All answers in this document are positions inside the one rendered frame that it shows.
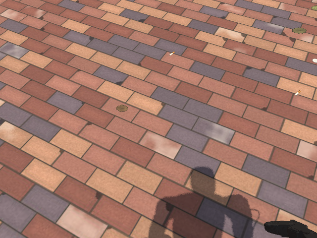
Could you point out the robot right hand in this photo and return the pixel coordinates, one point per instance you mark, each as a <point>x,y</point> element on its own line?
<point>290,229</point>

